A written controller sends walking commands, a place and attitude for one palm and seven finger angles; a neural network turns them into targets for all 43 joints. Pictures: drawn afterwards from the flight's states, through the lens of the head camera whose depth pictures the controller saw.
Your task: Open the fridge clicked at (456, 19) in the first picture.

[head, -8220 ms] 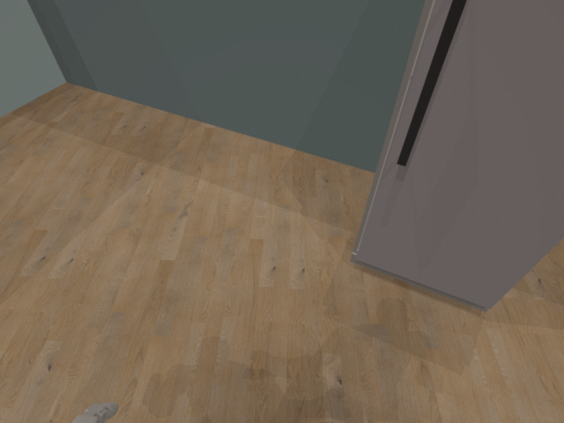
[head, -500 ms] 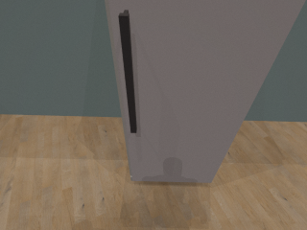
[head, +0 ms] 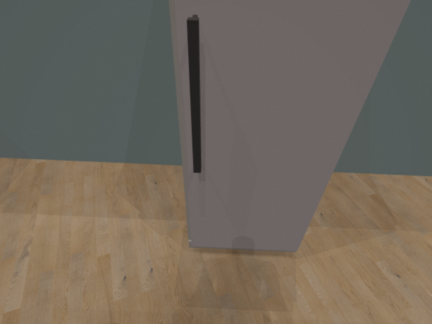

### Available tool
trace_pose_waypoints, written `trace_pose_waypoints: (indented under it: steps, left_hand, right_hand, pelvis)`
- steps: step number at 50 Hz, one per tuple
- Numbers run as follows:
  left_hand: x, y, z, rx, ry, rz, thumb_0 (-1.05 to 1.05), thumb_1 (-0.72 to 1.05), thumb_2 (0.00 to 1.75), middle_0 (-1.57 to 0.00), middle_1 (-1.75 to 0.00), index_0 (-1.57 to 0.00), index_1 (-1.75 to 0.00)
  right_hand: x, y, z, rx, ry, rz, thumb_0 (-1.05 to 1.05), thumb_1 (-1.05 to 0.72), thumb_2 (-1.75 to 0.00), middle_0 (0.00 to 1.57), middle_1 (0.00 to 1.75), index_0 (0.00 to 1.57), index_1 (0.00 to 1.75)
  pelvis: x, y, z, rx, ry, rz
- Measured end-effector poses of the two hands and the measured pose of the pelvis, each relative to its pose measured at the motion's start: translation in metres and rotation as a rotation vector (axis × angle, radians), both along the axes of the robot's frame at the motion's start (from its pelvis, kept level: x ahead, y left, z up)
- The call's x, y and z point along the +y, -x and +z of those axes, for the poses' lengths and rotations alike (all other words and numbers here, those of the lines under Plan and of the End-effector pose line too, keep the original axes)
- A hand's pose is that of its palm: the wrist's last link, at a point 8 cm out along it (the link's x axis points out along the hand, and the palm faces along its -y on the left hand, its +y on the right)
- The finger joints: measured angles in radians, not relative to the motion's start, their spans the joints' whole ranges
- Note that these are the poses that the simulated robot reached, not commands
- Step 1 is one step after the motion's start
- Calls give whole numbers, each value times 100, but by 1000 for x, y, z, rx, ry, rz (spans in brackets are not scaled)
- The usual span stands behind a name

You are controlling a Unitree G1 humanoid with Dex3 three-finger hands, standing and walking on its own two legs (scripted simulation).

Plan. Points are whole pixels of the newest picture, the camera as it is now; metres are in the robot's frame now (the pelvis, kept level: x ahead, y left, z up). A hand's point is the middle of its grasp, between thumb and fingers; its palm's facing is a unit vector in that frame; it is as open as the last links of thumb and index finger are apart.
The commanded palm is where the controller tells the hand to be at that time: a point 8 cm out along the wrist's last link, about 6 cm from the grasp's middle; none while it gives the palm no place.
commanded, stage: come to a stop and stand still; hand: left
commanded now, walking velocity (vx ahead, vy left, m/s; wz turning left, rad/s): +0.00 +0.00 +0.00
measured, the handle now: (196, 106) +0.63 +0.10 +0.11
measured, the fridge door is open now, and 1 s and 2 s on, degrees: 0 0 0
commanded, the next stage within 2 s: look again from close up in 0.60 s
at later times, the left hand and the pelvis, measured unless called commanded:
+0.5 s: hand out of the picture -0.07 +0.20 -0.16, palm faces +0.04 -0.98 -0.18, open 7.3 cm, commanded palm none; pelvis -0.09 +0.02 +0.01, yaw +0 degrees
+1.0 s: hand out of the picture -0.01 +0.11 -0.16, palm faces +0.03 -0.98 -0.21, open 7.2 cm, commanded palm none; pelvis -0.04 -0.07 +0.01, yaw -1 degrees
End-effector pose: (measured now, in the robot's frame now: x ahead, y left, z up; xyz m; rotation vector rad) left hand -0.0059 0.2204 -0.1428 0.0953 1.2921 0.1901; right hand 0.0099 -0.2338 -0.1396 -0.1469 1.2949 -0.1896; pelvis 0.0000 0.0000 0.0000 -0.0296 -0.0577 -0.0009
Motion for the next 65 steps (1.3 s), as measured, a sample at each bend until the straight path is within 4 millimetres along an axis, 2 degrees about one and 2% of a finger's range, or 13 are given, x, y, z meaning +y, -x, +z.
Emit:
trace_pose_waypoints:
  steps: [5, 7, 9, 18, 22, 25, 29, 34, 40, 46, 52, 59, 65]
  left_hand:
    - [-6, 72, 2, 125, -14, 21, 0, 91, 90, -20, -30, -20, -30]
    - [-5, 89, 4, 151, -18, 24, 0, 91, 90, -20, -30, -20, -30]
    - [-4, 94, 6, 142, -18, 9, 0, 91, 90, -20, -30, -20, -30]
    - [20, 92, -6, 52, 1, -8, 0, 91, 90, -20, -30, -20, -30]
    - [25, 82, 4, 45, 3, -40, 1, 91, 90, -20, -30, -20, -30]
    - [25, 67, 15, 1, -1, -48, 1, 91, 90, -20, -30, -20, -30]
    - [18, 50, 23, -24, -7, -71, 0, 91, 90, -20, -30, -20, -30]
    - [-3, 25, 26, -17, -30, -126, 0, 92, 90, -20, -30, -20, -30]
    - [-35, 1, 20, -62, -73, -116, 0, 94, 90, -20, -30, -20, -30]
    - [-52, 6, 25, -33, -70, -67, 0, 96, 90, -20, -30, -20, -30]
    - [-68, 15, 8, 45, -13, -52, 0, 95, 90, -20, -30, -20, -30]
    - [-90, 22, 5, 124, 40, -43, 1, 93, 90, -20, -30, -20, -30]
    - [-99, 21, 10, 161, 42, -50, 1, 92, 90, -20, -30, -20, -30]
  right_hand:
    - [4, 2, 3, -69, -27, -8, 1, -91, -90, 20, 30, 20, 29]
    - [4, 14, 8, -77, -35, -21, 1, -92, -90, 20, 30, 20, 29]
    - [5, 31, 13, -78, -39, -34, 1, -92, -90, 20, 30, 20, 29]
    - [21, 120, 11, 66, 0, -43, 1, -92, -90, 20, 30, 20, 29]
    - [34, 159, 12, 125, -19, -77, 1, -91, -90, 20, 30, 20, 29]
    - [42, 177, 13, 174, -52, -76, 1, -91, -90, 20, 30, 20, 29]
    - [45, 184, 13, 196, -85, -87, 1, -91, -90, 20, 30, 20, 29]
    - [32, 175, 5, 189, -115, -113, 1, -91, -90, 20, 30, 20, 29]
    - [-5, 148, -14, 199, -132, -92, 1, -91, -90, 20, 30, 20, 29]
    - [-42, 87, -3, 122, -85, -41, 1, -91, -90, 20, 30, 20, 29]
    - [-60, 31, 2, 20, -23, -3, 1, -92, -90, 20, 30, 20, 29]
    - [-66, 2, 9, 19, -2, 20, 1, -94, -90, 20, 30, 20, 29]
    - [-66, -5, 6, 46, -15, 16, 1, -95, -90, 20, 30, 20, 29]
  pelvis:
    - [-2, 35, 2, -3, -23, 11]
    - [-2, 42, 6, 3, -32, 2]
    - [-3, 49, 10, 8, -41, -9]
    - [11, 80, 3, 25, -54, -19]
    - [16, 85, 9, 24, -45, -13]
    - [15, 88, 14, 33, -38, -4]
    - [8, 88, 16, 51, -40, -13]
    - [-11, 83, 14, 70, -52, -34]
    - [-44, 70, 1, 65, -63, -32]
    - [-61, 52, 11, 54, -50, -17]
    - [-69, 33, 7, 47, -17, -20]
    - [-75, 14, 11, 47, -36, -29]
    - [-76, 3, 13, 54, -42, -33]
